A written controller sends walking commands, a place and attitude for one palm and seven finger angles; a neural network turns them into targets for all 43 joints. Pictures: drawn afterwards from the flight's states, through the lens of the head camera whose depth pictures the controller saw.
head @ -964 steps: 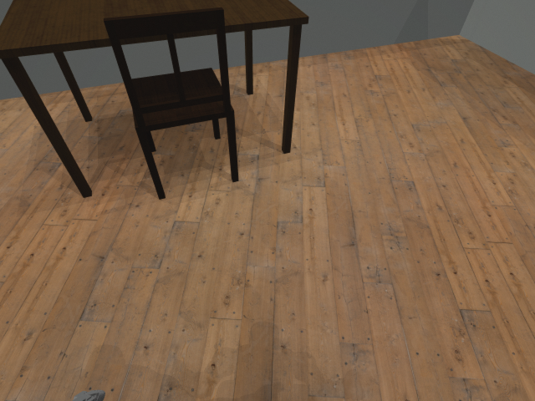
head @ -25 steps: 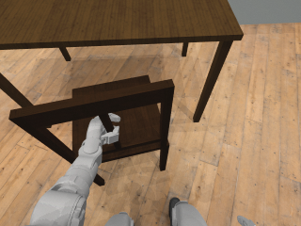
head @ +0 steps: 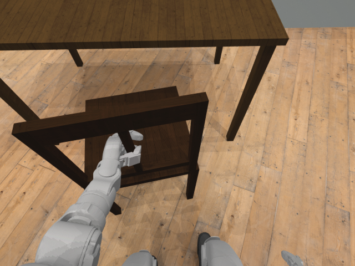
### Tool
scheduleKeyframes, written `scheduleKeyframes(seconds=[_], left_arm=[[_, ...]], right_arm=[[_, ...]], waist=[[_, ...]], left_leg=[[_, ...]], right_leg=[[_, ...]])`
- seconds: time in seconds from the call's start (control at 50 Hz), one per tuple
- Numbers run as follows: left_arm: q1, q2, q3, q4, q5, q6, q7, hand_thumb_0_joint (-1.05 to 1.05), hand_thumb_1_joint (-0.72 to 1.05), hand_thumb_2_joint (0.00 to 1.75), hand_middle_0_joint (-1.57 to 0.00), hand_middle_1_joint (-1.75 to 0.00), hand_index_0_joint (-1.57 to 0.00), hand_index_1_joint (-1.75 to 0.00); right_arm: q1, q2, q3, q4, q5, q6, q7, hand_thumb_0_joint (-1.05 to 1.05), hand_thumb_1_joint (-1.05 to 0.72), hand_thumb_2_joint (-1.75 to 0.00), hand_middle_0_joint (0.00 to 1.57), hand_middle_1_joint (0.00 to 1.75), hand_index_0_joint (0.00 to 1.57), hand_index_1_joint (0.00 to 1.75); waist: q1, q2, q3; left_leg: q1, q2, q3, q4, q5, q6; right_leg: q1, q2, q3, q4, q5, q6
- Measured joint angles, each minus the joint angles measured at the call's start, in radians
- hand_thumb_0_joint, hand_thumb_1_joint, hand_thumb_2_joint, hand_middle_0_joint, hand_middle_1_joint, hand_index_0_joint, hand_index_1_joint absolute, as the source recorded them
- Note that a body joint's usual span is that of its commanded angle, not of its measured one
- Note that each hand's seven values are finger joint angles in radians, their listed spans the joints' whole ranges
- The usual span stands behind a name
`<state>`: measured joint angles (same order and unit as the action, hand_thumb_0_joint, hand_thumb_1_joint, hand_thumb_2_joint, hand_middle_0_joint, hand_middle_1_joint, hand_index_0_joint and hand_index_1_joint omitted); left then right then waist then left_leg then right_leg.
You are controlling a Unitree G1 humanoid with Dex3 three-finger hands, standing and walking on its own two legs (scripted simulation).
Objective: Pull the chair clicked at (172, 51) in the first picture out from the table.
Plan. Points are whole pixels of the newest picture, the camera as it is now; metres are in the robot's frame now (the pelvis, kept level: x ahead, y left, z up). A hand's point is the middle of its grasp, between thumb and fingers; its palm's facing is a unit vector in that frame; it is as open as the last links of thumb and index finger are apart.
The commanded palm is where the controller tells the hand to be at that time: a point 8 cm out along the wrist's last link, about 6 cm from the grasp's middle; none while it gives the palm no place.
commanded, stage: step backward, pulling the chair out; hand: left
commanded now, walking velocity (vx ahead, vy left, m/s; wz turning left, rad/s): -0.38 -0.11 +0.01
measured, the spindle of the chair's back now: (132, 152) +0.41 +0.13 -0.10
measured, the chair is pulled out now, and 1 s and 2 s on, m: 0.26 0.36 0.55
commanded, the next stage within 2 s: stop walking, hand still on the chair in 1.92 s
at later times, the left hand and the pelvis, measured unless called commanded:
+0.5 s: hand (133, 166) +0.35 +0.11 -0.06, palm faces -0.02 -0.98 -0.19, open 5.4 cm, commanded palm +0.35 +0.16 -0.05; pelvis -0.03 -0.01 +0.01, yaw +0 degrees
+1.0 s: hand (132, 191) +0.28 +0.11 -0.05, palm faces +0.01 -0.98 -0.19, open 5.5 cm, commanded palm +0.28 +0.16 -0.05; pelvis -0.09 -0.02 +0.00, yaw +1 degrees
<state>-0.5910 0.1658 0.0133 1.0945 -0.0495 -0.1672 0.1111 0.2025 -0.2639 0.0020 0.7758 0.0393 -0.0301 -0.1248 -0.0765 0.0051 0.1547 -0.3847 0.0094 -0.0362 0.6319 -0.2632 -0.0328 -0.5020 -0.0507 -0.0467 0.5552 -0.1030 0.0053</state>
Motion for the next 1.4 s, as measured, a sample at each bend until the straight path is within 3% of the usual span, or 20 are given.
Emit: scheduleKeyframes(seconds=[0.16,0.22,0.3,0.34,0.42,0.48,0.52,0.58,0.66,0.72,0.8,0.9,0.96,1.04,1.08,1.1,1.14,1.22,1.3,1.4], left_arm=[[0.027,0.016,0.002,-0.031,0.003,-0.008,-0.017,0.04,0.65,0.78,-0.23,-1.19,-0.50,-1.45],[0.017,0.024,0.023,-0.018,-0.003,-0.013,-0.015,0.05,0.64,0.79,-0.24,-1.18,-0.50,-1.45],[-0.005,0.013,0.033,-0.003,-0.005,-0.002,-0.009,0.05,0.65,0.79,-0.23,-1.17,-0.50,-1.45],[-0.015,0.005,0.023,-0.008,0.001,0.010,-0.007,0.05,0.65,0.78,-0.22,-1.18,-0.50,-1.45],[0.003,0.019,-0.002,-0.051,-0.001,0.027,-0.012,0.05,0.67,0.76,-0.20,-1.19,-0.50,-1.45],[0.029,0.018,-0.004,-0.063,0.000,0.018,-0.022,0.05,0.67,0.77,-0.21,-1.19,-0.50,-1.45],[0.028,0.018,0.006,-0.058,0.000,0.004,-0.022,0.05,0.66,0.77,-0.21,-1.18,-0.50,-1.45],[0.014,0.026,0.025,-0.034,-0.004,-0.010,-0.022,0.06,0.65,0.78,-0.22,-1.17,-0.50,-1.45],[-0.008,0.016,0.039,-0.012,-0.007,-0.001,-0.019,0.06,0.66,0.78,-0.22,-1.16,-0.50,-1.45],[-0.018,0.003,0.022,-0.023,-0.003,0.022,-0.016,0.06,0.66,0.77,-0.21,-1.17,-0.50,-1.45],[-0.012,0.018,-0.005,-0.052,-0.007,0.041,-0.017,0.05,0.67,0.76,-0.20,-1.18,-0.50,-1.45],[0.021,0.021,0.006,-0.056,-0.006,0.019,-0.024,0.05,0.66,0.77,-0.21,-1.18,-0.50,-1.45],[0.020,0.024,0.021,-0.035,-0.008,0.003,-0.023,0.06,0.65,0.78,-0.23,-1.18,-0.50,-1.45],[0.002,0.010,0.029,-0.004,-0.006,0.006,-0.018,0.06,0.65,0.78,-0.23,-1.17,-0.50,-1.45],[-0.006,-0.001,0.021,-0.001,-0.001,0.017,-0.016,0.06,0.65,0.78,-0.22,-1.18,-0.50,-1.45],[-0.012,-0.003,0.012,-0.003,0.000,0.023,-0.014,0.06,0.66,0.78,-0.22,-1.18,-0.50,-1.45],[-0.009,0.003,-0.003,-0.015,-0.003,0.032,-0.013,0.06,0.66,0.77,-0.20,-1.19,-0.50,-1.45],[0.020,0.003,-0.011,-0.026,-0.009,0.026,-0.022,0.06,0.67,0.77,-0.20,-1.19,-0.50,-1.45],[0.022,0.013,-0.001,0.000,0.000,-0.002,-0.030,0.06,0.65,0.78,-0.22,-1.19,-0.50,-1.45],[0.004,0.034,0.047,0.030,-0.011,-0.022,-0.025,0.06,0.64,0.79,-0.24,-1.17,-0.50,-1.45]], right_arm=[[0.027,0.037,-0.003,-0.025,-0.017,0.001,0.016,0.01,-0.91,-0.90,0.21,0.30,0.20,0.30],[0.009,0.040,-0.002,-0.019,-0.007,0.001,0.017,0.01,-0.91,-0.90,0.21,0.30,0.20,0.30],[-0.008,0.009,-0.003,-0.008,-0.001,0.000,0.010,0.01,-0.91,-0.90,0.21,0.30,0.20,0.30],[-0.008,-0.008,-0.001,-0.005,-0.002,0.001,0.004,0.01,-0.91,-0.90,0.21,0.30,0.20,0.30],[0.005,0.005,-0.004,-0.033,-0.013,0.023,0.001,0.01,-0.91,-0.90,0.21,0.30,0.20,0.30],[0.033,0.022,-0.006,-0.047,-0.025,0.024,0.010,0.01,-0.91,-0.90,0.21,0.30,0.20,0.30],[0.025,0.030,-0.004,-0.039,-0.027,0.020,0.022,0.01,-0.91,-0.90,0.21,0.30,0.20,0.30],[0.004,0.041,0.002,-0.026,-0.013,0.019,0.026,0.01,-0.91,-0.90,0.21,0.30,0.20,0.30],[-0.017,0.016,0.004,-0.014,-0.006,0.014,0.013,0.01,-0.91,-0.90,0.21,0.30,0.20,0.30],[-0.022,-0.014,0.000,-0.012,-0.005,0.019,0.000,0.01,-0.91,-0.90,0.21,0.30,0.20,0.30],[-0.021,0.000,-0.008,-0.040,-0.011,0.043,-0.005,0.01,-0.91,-0.90,0.21,0.30,0.20,0.30],[0.005,0.027,-0.006,-0.054,-0.022,0.035,0.016,0.01,-0.91,-0.90,0.21,0.30,0.20,0.30],[-0.002,0.035,0.000,-0.038,-0.008,0.029,0.018,0.01,-0.91,-0.90,0.21,0.30,0.20,0.30],[-0.009,0.016,0.002,-0.011,-0.001,0.018,0.009,0.01,-0.91,-0.90,0.21,0.30,0.20,0.30],[-0.004,-0.002,0.005,-0.003,-0.002,0.013,0.003,0.01,-0.91,-0.90,0.21,0.30,0.20,0.30],[-0.004,-0.006,0.005,0.002,-0.002,0.014,-0.001,0.01,-0.91,-0.90,0.21,0.30,0.20,0.30],[-0.003,-0.001,0.002,0.002,-0.001,0.021,-0.005,0.01,-0.91,-0.90,0.21,0.30,0.20,0.30],[0.034,0.013,-0.004,-0.025,-0.020,0.018,0.000,0.01,-0.91,-0.90,0.21,0.30,0.20,0.30],[0.050,0.042,0.004,-0.003,-0.027,0.000,0.029,0.01,-0.91,-0.90,0.21,0.30,0.20,0.30],[0.007,0.044,0.004,0.012,-0.010,-0.009,0.028,0.01,-0.91,-0.90,0.21,0.30,0.20,0.30]], waist=[[0.027,0.009,0.011],[0.011,0.023,0.015],[-0.014,0.034,0.006],[-0.021,0.035,0.003],[0.003,-0.019,0.011],[0.019,-0.014,-0.002],[0.031,0.008,0.014],[0.020,0.020,0.034],[-0.004,0.026,0.025],[-0.017,0.038,0.014],[0.006,-0.018,0.028],[0.028,0.001,0.025],[0.016,0.024,0.030],[-0.004,0.030,0.012],[-0.011,0.034,0.000],[-0.015,0.029,-0.001],[0.002,-0.006,0.008],[0.020,0.003,0.006],[0.048,0.013,0.003],[0.018,0.038,0.029]], left_leg=[[0.007,0.034,-0.006,-0.013,-0.022,-0.021],[-0.016,0.043,-0.016,0.016,-0.035,-0.027],[-0.021,0.012,-0.027,0.093,-0.167,-0.015],[0.013,0.010,-0.021,0.018,-0.077,-0.005],[0.039,-0.011,0.016,-0.036,-0.035,0.014],[0.035,-0.001,0.013,-0.042,-0.039,0.009],[0.034,0.025,0.008,-0.035,-0.038,-0.001],[0.004,0.040,0.001,0.019,-0.022,-0.018],[-0.021,0.014,-0.023,0.100,-0.159,-0.021],[0.030,0.027,-0.015,-0.021,-0.039,-0.004],[0.049,0.004,0.029,-0.061,-0.020,0.007],[0.037,0.034,0.031,-0.037,-0.025,-0.007],[0.011,0.051,0.015,0.010,-0.035,-0.020],[-0.013,0.015,-0.015,0.123,-0.195,-0.017],[0.028,0.016,-0.009,0.046,-0.167,-0.012],[0.036,0.013,-0.003,0.002,-0.074,-0.003],[0.049,-0.003,0.025,-0.024,-0.023,0.013],[0.054,0.014,0.037,-0.044,-0.030,0.020],[0.039,0.045,0.034,-0.030,-0.025,-0.002],[-0.007,0.063,0.010,0.038,-0.045,-0.022]], right_leg=[[0.048,0.039,0.008,0.010,-0.050,-0.015],[0.043,0.048,-0.008,0.001,-0.038,-0.026],[0.024,0.033,-0.023,-0.006,-0.026,-0.024],[0.016,0.024,-0.033,-0.010,-0.017,-0.015],[0.016,0.005,0.004,0.007,-0.024,-0.002],[0.064,0.016,0.016,0.038,-0.112,-0.006],[0.084,0.042,0.008,0.001,-0.090,-0.010],[0.101,0.054,-0.008,-0.035,-0.060,-0.024],[0.074,0.036,-0.018,-0.031,-0.050,-0.024],[0.049,0.025,-0.030,-0.018,-0.043,-0.009],[0.039,0.003,0.009,-0.010,-0.022,0.001],[0.075,0.032,0.011,0.010,-0.076,-0.011],[0.079,0.048,-0.008,-0.007,-0.053,-0.023],[0.051,0.032,-0.017,-0.009,-0.035,-0.022],[0.036,0.023,-0.024,-0.013,-0.021,-0.012],[0.030,0.014,-0.025,-0.013,-0.015,-0.006],[0.028,-0.001,-0.001,-0.019,-0.005,0.004],[0.041,0.013,0.013,0.095,-0.169,0.002],[0.144,0.039,0.018,-0.002,-0.138,0.000],[0.122,0.064,0.004,-0.025,-0.074,-0.020]])
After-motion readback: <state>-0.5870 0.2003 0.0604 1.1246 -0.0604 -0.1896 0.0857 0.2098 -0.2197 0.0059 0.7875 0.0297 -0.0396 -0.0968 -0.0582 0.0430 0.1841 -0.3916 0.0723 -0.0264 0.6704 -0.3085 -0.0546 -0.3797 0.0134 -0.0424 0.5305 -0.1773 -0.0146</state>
